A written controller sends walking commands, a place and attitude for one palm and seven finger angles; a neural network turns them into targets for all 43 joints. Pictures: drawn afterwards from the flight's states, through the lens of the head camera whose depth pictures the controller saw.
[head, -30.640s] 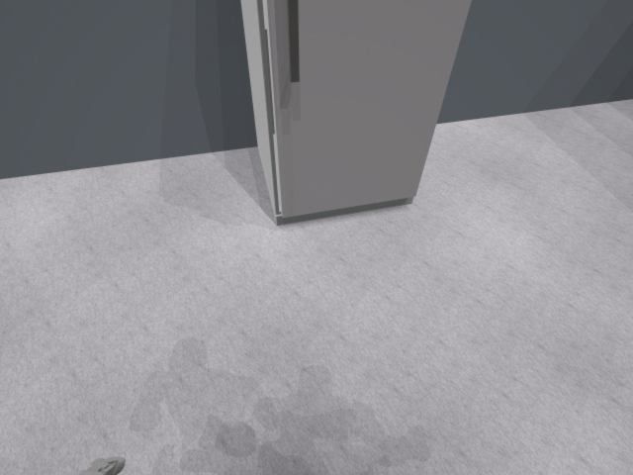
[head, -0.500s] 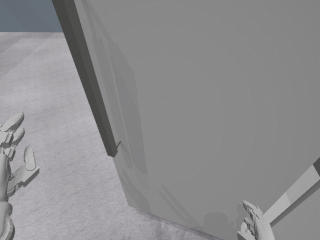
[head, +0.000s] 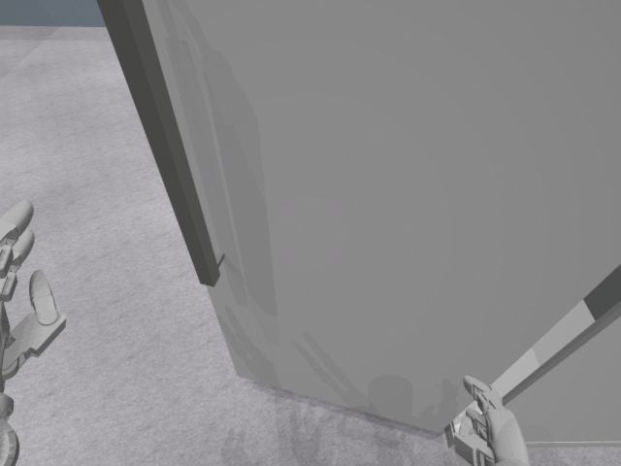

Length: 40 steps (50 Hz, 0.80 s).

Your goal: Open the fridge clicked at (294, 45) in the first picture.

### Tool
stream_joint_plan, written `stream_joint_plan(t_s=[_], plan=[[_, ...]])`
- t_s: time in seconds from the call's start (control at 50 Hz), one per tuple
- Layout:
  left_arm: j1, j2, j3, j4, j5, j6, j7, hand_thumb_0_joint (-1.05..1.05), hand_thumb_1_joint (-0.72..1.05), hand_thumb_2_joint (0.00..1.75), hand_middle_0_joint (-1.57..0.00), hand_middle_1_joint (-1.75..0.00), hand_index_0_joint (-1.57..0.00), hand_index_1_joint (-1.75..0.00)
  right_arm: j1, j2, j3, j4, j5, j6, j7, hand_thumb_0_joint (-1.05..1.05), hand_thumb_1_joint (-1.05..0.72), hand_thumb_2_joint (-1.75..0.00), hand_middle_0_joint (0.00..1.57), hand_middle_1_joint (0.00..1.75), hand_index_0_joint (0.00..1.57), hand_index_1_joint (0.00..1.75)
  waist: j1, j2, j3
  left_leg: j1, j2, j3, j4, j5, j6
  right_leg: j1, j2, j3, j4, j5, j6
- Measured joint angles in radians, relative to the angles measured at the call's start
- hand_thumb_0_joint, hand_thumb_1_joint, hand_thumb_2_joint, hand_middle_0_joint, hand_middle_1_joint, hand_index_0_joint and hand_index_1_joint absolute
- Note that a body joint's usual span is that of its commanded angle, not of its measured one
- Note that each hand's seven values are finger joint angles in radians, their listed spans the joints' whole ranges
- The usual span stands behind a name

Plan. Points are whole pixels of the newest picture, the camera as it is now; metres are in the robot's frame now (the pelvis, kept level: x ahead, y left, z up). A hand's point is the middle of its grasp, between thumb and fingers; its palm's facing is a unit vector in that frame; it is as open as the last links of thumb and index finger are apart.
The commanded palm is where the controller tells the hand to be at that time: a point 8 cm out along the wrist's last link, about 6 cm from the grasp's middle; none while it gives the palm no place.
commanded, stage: step back with the hand held close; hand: left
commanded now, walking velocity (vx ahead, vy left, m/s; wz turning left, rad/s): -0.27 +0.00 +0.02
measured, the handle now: (183, 160) +0.42 +0.21 +0.18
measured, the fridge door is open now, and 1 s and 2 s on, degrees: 75 75 75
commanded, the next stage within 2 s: stop stepping back and stand still in 1.24 s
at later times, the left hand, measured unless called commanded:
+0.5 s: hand out of the picture +0.13 +0.28 +0.15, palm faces +0.44 -0.80 -0.41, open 7.4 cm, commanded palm +0.07 +0.32 +0.18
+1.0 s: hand out of the picture +0.08 +0.30 +0.17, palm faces +0.42 -0.78 -0.46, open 7.4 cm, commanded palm +0.00 +0.33 +0.18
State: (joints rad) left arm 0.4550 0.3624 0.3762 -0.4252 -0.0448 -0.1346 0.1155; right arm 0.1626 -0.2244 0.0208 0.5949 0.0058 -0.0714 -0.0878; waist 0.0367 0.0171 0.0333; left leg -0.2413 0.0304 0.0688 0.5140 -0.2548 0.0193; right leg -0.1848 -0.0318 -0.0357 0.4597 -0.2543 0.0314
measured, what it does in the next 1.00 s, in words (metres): walks backwards: right foot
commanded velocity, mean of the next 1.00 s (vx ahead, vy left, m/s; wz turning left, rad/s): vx -0.33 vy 0.00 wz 0.01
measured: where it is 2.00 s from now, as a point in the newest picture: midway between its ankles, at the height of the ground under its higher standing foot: outside the picture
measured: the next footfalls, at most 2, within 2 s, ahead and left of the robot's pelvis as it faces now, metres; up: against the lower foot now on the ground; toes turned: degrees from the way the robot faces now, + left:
right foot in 0.62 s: -0.05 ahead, -0.12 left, +0.00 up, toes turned +2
right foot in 1.14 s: -0.16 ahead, -0.10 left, +0.00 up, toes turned -1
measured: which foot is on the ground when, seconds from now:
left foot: down 0.00-1.00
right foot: down 0.00-0.50, up 0.52-0.60, down 0.62-0.94, up 0.96-1.00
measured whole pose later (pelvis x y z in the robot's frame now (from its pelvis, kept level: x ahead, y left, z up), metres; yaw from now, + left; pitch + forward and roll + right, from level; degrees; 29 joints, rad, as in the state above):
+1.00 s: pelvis -0.13 +0.03 -0.01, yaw +2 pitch +0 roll -5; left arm 0.47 0.47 0.46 -0.53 -0.02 -0.28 0.12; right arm 0.17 -0.19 0.00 0.59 -0.01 -0.13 -0.09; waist -0.01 0.00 0.06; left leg -0.48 0.02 0.00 0.55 -0.06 0.07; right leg -0.32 0.08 0.02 0.70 -0.36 0.02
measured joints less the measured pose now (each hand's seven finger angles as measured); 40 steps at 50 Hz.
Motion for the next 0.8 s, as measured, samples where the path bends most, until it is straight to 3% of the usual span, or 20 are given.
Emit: stream_joint_plan(t_s=[0.08, 0.2, 0.3, 0.4, 0.48, 0.58, 0.66, 0.74, 0.8], plan=[[0.059, 0.032, 0.003, -0.057, 0.001, -0.008, 0.002, 0.01, 0.89, 0.9, -0.21, -0.3, -0.21, -0.3, 0.009, 0.01, -0.004, -0.037, 0.004, 0.017, -0.004, 0.01, -0.91, -0.9, 0.2, 0.3, 0.2, 0.3, -0.017, -0.027, 0.014, -0.026, -0.013, 0.017, 0.002, 0.014, 0.015, -0.041, -0.015, 0.017, 0.025, 0.007, 0.012], [0.071, 0.074, 0.051, -0.095, 0.003, -0.039, 0.013, 0.01, 0.89, 0.9, -0.21, -0.3, -0.22, -0.3, 0.036, 0.026, 0.002, -0.052, 0.006, -0.003, -0.005, 0.01, -0.91, -0.9, 0.2, 0.3, 0.2, 0.3, -0.015, -0.04, 0.03, -0.075, -0.021, 0.014, 0.039, 0.024, 0.026, -0.091, -0.024, 0.015, 0.072, 0.01, 0.013], [0.053, 0.05, 0.069, -0.087, 0.008, -0.058, 0.025, 0.01, 0.89, 0.9, -0.21, -0.3, -0.22, -0.3, 0.049, 0.03, 0.011, -0.039, 0.01, -0.024, 0.0, 0.01, -0.91, -0.9, 0.2, 0.3, 0.2, 0.3, -0.01, -0.019, 0.032, -0.119, -0.01, -0.004, 0.085, 0.027, 0.024, -0.118, -0.014, -0.001, 0.094, 0.021, 0.013], [0.051, 0.014, 0.044, -0.088, 0.013, -0.068, 0.034, 0.01, 0.89, 0.9, -0.21, -0.3, -0.22, -0.3, 0.057, 0.027, 0.011, -0.011, 0.003, -0.032, 0.004, 0.01, -0.91, -0.9, 0.21, 0.3, 0.2, 0.31, -0.008, -0.02, 0.016, -0.164, -0.01, -0.017, 0.125, -0.026, 0.022, -0.146, -0.009, -0.006, 0.093, 0.04, 0.007], [0.041, 0.019, 0.03, -0.105, 0.018, -0.078, 0.04, 0.01, 0.89, 0.9, -0.21, -0.3, -0.22, -0.3, 0.056, 0.018, 0.007, 0.003, -0.001, -0.039, 0.0, 0.01, -0.91, -0.9, 0.21, 0.3, 0.2, 0.31, -0.018, -0.033, 0.023, -0.174, -0.013, -0.019, 0.115, 0.051, 0.03, -0.162, -0.009, -0.003, 0.106, 0.047, 0.01], [0.026, 0.065, 0.071, -0.095, 0.035, -0.105, 0.028, 0.01, 0.89, 0.9, -0.21, -0.3, -0.22, -0.3, 0.078, 0.028, -0.008, -0.013, 0.004, -0.067, -0.005, 0.02, -0.91, -0.9, 0.2, 0.3, 0.2, 0.3, -0.049, -0.018, 0.026, -0.188, -0.014, -0.063, 0.108, 0.071, 0.039, -0.133, 0.049, 0.016, 0.202, -0.03, -0.004], [0.058, 0.076, 0.116, -0.107, 0.025, -0.136, 0.023, 0.01, 0.89, 0.9, -0.21, -0.3, -0.22, -0.3, 0.073, 0.028, -0.004, -0.015, 0.002, -0.086, 0.006, 0.01, -0.91, -0.9, 0.2, 0.3, 0.2, 0.3, -0.024, -0.018, 0.009, -0.226, -0.004, -0.055, 0.102, 0.091, 0.029, -0.065, 0.07, 0.024, 0.083, -0.07, -0.015], [0.041, 0.054, 0.077, -0.11, 0.013, -0.133, 0.019, 0.01, 0.89, 0.9, -0.2, -0.3, -0.21, -0.3, 0.026, 0.021, -0.007, 0.004, 0.002, -0.081, 0.007, 0.01, -0.91, -0.9, 0.2, 0.3, 0.2, 0.3, -0.001, -0.008, 0.039, -0.216, 0.006, -0.043, 0.055, 0.137, 0.023, -0.081, 0.077, 0.037, 0.072, -0.015, -0.013], [0.042, 0.052, 0.047, -0.112, 0.011, -0.127, 0.016, 0.01, 0.89, 0.9, -0.21, -0.3, -0.22, -0.3, 0.005, 0.023, -0.009, 0.003, 0.0, -0.066, 0.005, 0.01, -0.91, -0.9, 0.21, 0.3, 0.2, 0.31, -0.005, -0.012, 0.034, -0.222, 0.005, -0.037, 0.056, 0.132, 0.02, -0.094, 0.075, 0.044, 0.082, -0.01, -0.012]])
